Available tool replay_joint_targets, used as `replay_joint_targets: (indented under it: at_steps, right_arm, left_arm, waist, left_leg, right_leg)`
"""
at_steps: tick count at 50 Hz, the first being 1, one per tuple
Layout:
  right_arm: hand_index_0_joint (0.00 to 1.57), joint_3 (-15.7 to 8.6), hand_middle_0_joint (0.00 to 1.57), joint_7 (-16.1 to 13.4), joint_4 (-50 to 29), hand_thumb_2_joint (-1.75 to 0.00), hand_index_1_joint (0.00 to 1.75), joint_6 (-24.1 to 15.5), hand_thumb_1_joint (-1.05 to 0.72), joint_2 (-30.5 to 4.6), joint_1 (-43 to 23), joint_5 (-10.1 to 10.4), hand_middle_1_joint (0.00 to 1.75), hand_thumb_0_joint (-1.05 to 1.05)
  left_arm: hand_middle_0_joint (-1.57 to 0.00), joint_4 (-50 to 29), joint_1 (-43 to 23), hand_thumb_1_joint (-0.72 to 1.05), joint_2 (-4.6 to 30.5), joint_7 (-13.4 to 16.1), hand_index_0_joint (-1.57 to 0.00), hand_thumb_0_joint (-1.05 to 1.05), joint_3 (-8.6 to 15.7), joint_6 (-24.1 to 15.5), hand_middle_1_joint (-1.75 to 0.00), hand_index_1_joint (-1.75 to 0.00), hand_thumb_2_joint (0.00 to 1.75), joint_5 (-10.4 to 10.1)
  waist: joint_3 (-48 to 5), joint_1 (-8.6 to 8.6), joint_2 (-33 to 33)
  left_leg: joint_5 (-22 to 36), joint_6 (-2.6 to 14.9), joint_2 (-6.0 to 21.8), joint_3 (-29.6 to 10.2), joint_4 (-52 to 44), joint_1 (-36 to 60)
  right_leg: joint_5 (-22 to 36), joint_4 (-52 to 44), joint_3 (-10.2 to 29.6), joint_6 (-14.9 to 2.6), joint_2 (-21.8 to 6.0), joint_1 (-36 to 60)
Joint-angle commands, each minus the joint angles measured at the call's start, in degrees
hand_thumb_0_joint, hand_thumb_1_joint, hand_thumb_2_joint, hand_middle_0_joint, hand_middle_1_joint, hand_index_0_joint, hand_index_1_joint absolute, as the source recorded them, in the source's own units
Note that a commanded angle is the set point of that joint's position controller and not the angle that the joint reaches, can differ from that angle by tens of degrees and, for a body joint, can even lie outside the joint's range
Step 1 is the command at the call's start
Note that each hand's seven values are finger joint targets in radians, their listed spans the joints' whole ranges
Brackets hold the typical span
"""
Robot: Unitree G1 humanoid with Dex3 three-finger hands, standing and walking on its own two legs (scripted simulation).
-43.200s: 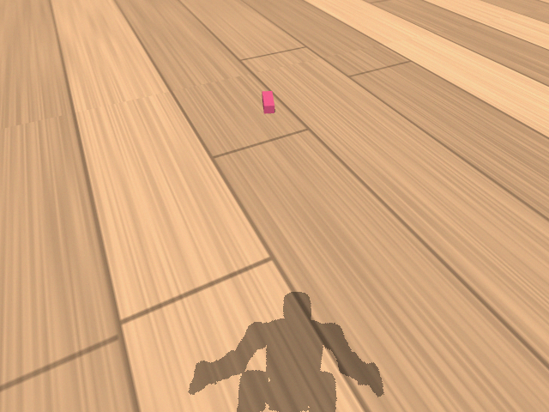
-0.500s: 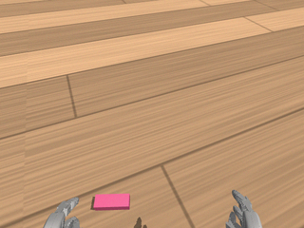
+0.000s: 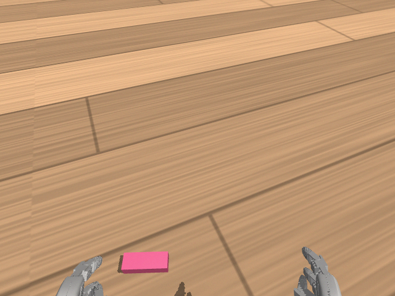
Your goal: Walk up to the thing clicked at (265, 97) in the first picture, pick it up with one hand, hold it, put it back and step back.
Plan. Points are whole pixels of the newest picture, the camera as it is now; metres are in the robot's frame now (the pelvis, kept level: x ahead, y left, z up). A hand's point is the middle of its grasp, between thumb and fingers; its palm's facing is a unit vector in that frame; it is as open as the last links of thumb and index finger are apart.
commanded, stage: home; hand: left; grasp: from above
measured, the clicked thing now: (146, 262) +0.43 +0.22 -0.68
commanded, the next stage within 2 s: stand in 0.10 s
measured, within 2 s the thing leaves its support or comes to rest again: neither
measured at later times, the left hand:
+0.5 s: hand out of the picture +0.11 +0.24 -0.11, palm faces +0.02 -0.94 -0.35, open 7.4 cm
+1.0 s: hand out of the picture +0.03 +0.25 -0.10, palm faces +0.04 -0.94 -0.33, open 7.4 cm
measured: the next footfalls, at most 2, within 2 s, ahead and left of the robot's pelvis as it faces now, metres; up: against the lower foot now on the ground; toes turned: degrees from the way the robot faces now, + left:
none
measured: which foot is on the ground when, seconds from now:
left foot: down 0.00-1.00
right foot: down 0.00-1.00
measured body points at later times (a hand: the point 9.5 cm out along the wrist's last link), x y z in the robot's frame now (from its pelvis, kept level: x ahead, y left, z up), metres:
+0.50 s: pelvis -0.01 +0.00 +0.03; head +0.02 +0.01 +0.48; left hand +0.10 +0.29 -0.08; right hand +0.11 -0.28 -0.09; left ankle +0.01 +0.13 -0.68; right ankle -0.02 -0.14 -0.68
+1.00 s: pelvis -0.01 +0.01 +0.06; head -0.02 +0.01 +0.51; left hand +0.03 +0.29 -0.08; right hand +0.06 -0.27 -0.08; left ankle +0.01 +0.13 -0.68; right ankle -0.02 -0.14 -0.68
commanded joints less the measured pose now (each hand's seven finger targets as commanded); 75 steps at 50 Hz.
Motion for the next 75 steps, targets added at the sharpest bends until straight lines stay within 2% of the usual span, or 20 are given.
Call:
replay_joint_targets:
  at_steps: [1,4,5,9,10,11,12,14,16,17,21,30,33,36,40,47,54,64,66,75]
  right_arm:
    - [0.20,-2.9,0.20,-0.8,-9.6,-0.90,0.30,-3.7,-0.90,-6.9,-3.9,-0.2,0.30,0.00]
    - [0.20,-3.2,0.20,-0.7,-9.2,-0.90,0.30,-3.6,-0.90,-7.3,-3.6,-0.3,0.30,0.00]
    - [0.20,-3.0,0.20,-0.6,-9.8,-0.90,0.30,-3.6,-0.90,-6.9,-3.8,-0.2,0.30,0.00]
    - [0.20,-2.7,0.20,-0.6,-10.1,-0.90,0.30,-3.7,-0.90,-6.7,-4.2,-0.2,0.30,0.00]
    - [0.20,-5.0,0.20,2.8,4.6,-0.90,0.30,2.5,-0.90,-13.5,-7.7,-7.2,0.30,0.00]
    - [0.20,-5.8,0.20,4.3,5.2,-0.90,0.30,4.6,-0.90,-13.8,-7.3,-7.1,0.30,0.00]
    - [0.20,-6.0,0.20,5.3,3.4,-0.90,0.30,5.8,-0.90,-14.2,-6.5,-7.3,0.30,0.00]
    - [0.20,-6.0,0.20,7.3,6.4,-0.90,0.30,6.6,-0.90,-13.2,-6.6,-5.3,0.30,0.00]
    - [0.20,-6.0,0.20,8.6,8.3,-0.90,0.30,7.1,-0.90,-12.4,-7.7,-3.7,0.30,0.00]
    - [0.20,-6.4,0.20,9.0,8.9,-0.90,0.30,7.6,-0.90,-12.2,-8.4,-3.5,0.30,0.00]
    - [0.20,-6.6,0.20,9.4,13.1,-0.90,0.30,8.7,-0.90,-12.3,-8.1,-3.9,0.30,0.00]
    - [0.20,-6.5,0.20,8.4,20.3,-0.90,0.30,10.1,-0.90,-13.4,-8.3,-3.1,0.30,0.00]
    - [0.20,-6.3,0.20,8.2,22.8,-0.90,0.30,10.5,-0.90,-13.6,-6.9,-2.8,0.30,0.00]
    - [0.20,-6.2,0.20,8.1,24.6,-0.90,0.30,10.9,-0.90,-14.0,-7.8,-2.6,0.30,0.00]
    - [0.20,-6.2,0.20,8.1,26.3,-0.90,0.30,11.1,-0.90,-14.7,-8.9,-2.4,0.30,0.00]
    - [0.20,-5.9,0.20,8.4,28.4,-0.90,0.30,11.2,-0.90,-14.3,-8.9,-2.3,0.30,0.00]
    - [0.20,-5.8,0.20,8.7,29.7,-0.90,0.30,11.7,-0.90,-14.9,-9.3,-2.3,0.30,0.00]
    - [0.20,-5.0,0.20,9.0,30.3,-0.90,0.30,11.5,-0.90,-15.0,-10.2,-2.0,0.30,0.00]
    - [0.20,-5.0,0.20,8.9,30.7,-0.90,0.30,11.5,-0.90,-15.7,-9.7,-2.1,0.30,0.00]
    - [0.20,-4.4,0.20,8.8,31.0,-0.90,0.30,11.2,-0.90,-16.1,-10.2,-1.9,0.30,0.00]
  left_arm:
    - [-0.20,-10.9,-1.1,0.90,5.4,0.8,-0.20,0.00,3.5,-2.4,-0.30,-0.30,0.90,0.1]
    - [-0.20,-9.3,0.4,0.90,6.4,0.7,-0.20,0.00,4.6,-2.2,-0.30,-0.30,0.90,0.1]
    - [-0.20,-11.8,-1.2,0.90,5.6,0.6,-0.20,0.00,3.2,-2.7,-0.30,-0.30,0.90,0.1]
    - [-0.20,-12.5,-1.9,0.90,5.4,0.6,-0.20,0.00,3.1,-2.7,-0.30,-0.30,0.90,-0.1]
    - [-0.20,7.6,-17.8,0.90,11.1,2.9,-0.20,0.00,3.5,-14.8,-0.30,-0.30,0.90,6.4]
    - [-0.20,18.8,-12.4,0.90,11.9,2.7,-0.20,0.00,4.8,-18.7,-0.30,-0.30,0.90,7.1]
    - [-0.20,21.3,-11.8,0.90,12.2,2.3,-0.20,0.00,4.6,-20.5,-0.30,-0.30,0.90,6.8]
    - [-0.20,26.4,-13.3,0.90,12.5,1.9,-0.20,0.00,3.6,-22.9,-0.30,-0.30,0.90,7.1]
    - [-0.20,31.5,-15.9,0.90,12.0,1.6,-0.20,0.00,3.9,-23.2,-0.30,-0.30,0.90,6.0]
    - [-0.20,33.6,-16.1,0.90,12.0,1.7,-0.20,0.00,4.0,-23.4,-0.30,-0.30,0.90,5.8]
    - [-0.20,42.2,-18.9,0.90,11.7,1.8,-0.20,0.00,4.0,-25.2,-0.30,-0.30,0.90,5.7]
    - [-0.20,56.7,-17.7,0.90,12.4,1.8,-0.20,0.00,3.5,-26.7,-0.30,-0.30,0.90,5.1]
    - [-0.20,59.8,-18.7,0.90,13.0,2.0,-0.20,0.00,3.4,-26.9,-0.30,-0.30,0.90,4.7]
    - [-0.20,62.5,-19.6,0.90,13.2,1.9,-0.20,0.00,3.0,-26.6,-0.30,-0.30,0.90,4.7]
    - [-0.20,65.8,-18.6,0.90,12.7,1.6,-0.20,0.00,2.6,-26.5,-0.30,-0.30,0.90,4.8]
    - [-0.20,68.5,-19.8,0.90,13.6,1.5,-0.20,0.00,2.5,-27.1,-0.30,-0.30,0.90,4.8]
    - [-0.20,69.6,-20.7,0.90,14.7,1.4,-0.20,0.00,2.5,-27.1,-0.30,-0.30,0.90,4.7]
    - [-0.20,70.4,-21.5,0.90,15.2,1.2,-0.20,0.00,2.3,-27.5,-0.30,-0.30,0.90,4.5]
    - [-0.20,70.5,-21.8,0.90,15.7,1.1,-0.20,0.00,2.4,-27.3,-0.30,-0.30,0.90,4.3]
    - [-0.20,70.7,-22.8,0.90,15.8,0.9,-0.20,0.00,2.4,-27.5,-0.30,-0.30,0.90,4.1]
  waist:
    - [-3.8,-0.01,-0.3]
    - [-4.5,0.21,0.1]
    - [-4.6,-0.07,0.9]
    - [-4.4,0.01,1.6]
    - [9.2,4.67,-3.0]
    - [2.6,4.33,-5.6]
    - [2.1,3.20,-5.3]
    - [-0.4,3.47,-2.9]
    - [0.7,3.79,-4.4]
    - [1.2,4.26,-5.4]
    - [4.0,3.60,-2.2]
    - [7.1,3.78,-1.6]
    - [7.1,2.91,-2.5]
    - [9.8,2.88,-0.9]
    - [10.9,3.41,0.2]
    - [11.0,3.07,-2.1]
    - [12.8,2.82,-1.9]
    - [11.5,2.77,-3.2]
    - [11.4,2.62,-2.1]
    - [9.5,2.60,-2.2]
  left_leg:
    - [11.5,1.62,-1.9,1.1,-9.8,7.2]
    - [10.3,1.64,-1.9,0.8,-10.1,7.0]
    - [11.5,1.55,-2.0,1.1,-9.7,7.3]
    - [12.1,1.45,-1.9,1.0,-9.7,7.3]
    - [21.7,4.52,0.1,-0.6,-14.6,6.8]
    - [24.9,5.30,-0.2,1.0,-13.7,11.8]
    - [22.9,5.31,-0.6,0.0,-13.6,13.9]
    - [24.8,4.84,-0.8,-0.1,-15.1,17.3]
    - [23.2,4.74,-1.1,0.2,-16.9,19.9]
    - [18.9,4.71,-1.3,-0.2,-17.4,19.4]
    - [16.2,5.11,-0.1,-1.8,-22.4,22.4]
    - [24.2,3.99,1.7,-3.1,-30.2,28.0]
    - [26.2,3.60,1.9,-2.7,-32.3,29.9]
    - [20.3,3.17,2.4,-3.6,-36.8,29.3]
    - [15.1,3.17,3.0,-4.6,-40.4,29.6]
    - [18.8,2.59,2.7,-3.3,-40.8,31.8]
    - [13.1,2.31,2.7,-3.7,-42.6,29.9]
    - [18.9,2.32,3.0,-3.0,-41.5,32.2]
    - [17.4,2.21,3.0,-3.0,-42.0,31.8]
    - [24.1,2.31,3.6,-2.4,-41.3,33.3]
  right_leg:
    - [11.6,-9.5,-1.2,-1.03,2.1,0.1]
    - [10.5,-9.2,-1.2,-1.12,2.2,0.2]
    - [11.8,-9.3,-1.1,-1.15,2.1,0.1]
    - [12.2,-9.1,-1.3,-1.16,2.2,-0.2]
    - [13.4,-11.2,3.0,-3.32,-2.4,10.3]
    - [15.5,-11.9,6.4,-5.42,-3.1,12.7]
    - [14.6,-13.3,7.4,-6.13,-2.6,10.3]
    - [22.2,-12.2,7.9,-5.34,-4.2,15.9]
    - [19.7,-14.3,6.8,-4.34,-3.9,15.0]
    - [15.2,-16.8,7.2,-4.06,-4.3,14.8]
    - [13.5,-19.6,6.6,-3.16,-4.3,15.1]
    - [22.3,-26.8,5.2,-2.60,-4.7,23.1]
    - [24.1,-29.1,5.5,-2.58,-5.3,25.9]
    - [19.0,-31.8,4.8,-2.02,-4.8,26.7]
    - [17.8,-33.6,4.1,-1.75,-4.6,27.7]
    - [18.7,-36.9,5.1,-1.72,-5.7,28.6]
    - [14.6,-38.6,4.9,-1.45,-5.2,28.1]
    - [17.4,-39.4,5.4,-1.70,-5.9,28.4]
    - [16.7,-39.4,5.6,-1.79,-5.8,28.6]
    - [22.7,-38.9,5.4,-1.75,-6.3,30.7]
